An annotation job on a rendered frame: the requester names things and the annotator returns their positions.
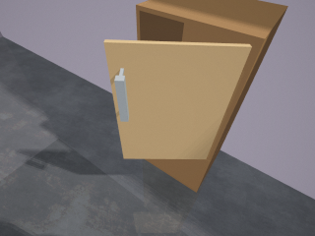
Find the cupboard door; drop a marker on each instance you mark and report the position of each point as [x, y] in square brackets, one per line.
[177, 94]

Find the handle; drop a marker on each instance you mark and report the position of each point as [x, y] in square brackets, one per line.
[121, 94]

